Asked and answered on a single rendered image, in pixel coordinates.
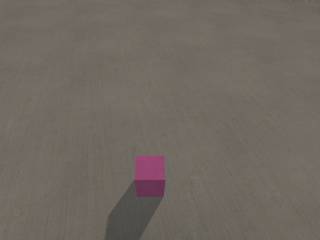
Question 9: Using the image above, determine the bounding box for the carton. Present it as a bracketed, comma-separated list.
[134, 155, 166, 197]

